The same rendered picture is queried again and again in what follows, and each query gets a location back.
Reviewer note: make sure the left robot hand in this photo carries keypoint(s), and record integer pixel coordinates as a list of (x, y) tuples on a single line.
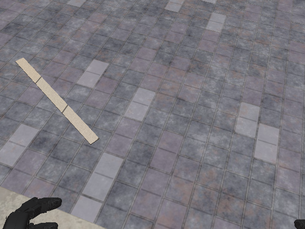
[(20, 218)]

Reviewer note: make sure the right robot hand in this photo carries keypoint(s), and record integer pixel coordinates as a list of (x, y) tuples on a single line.
[(299, 223)]

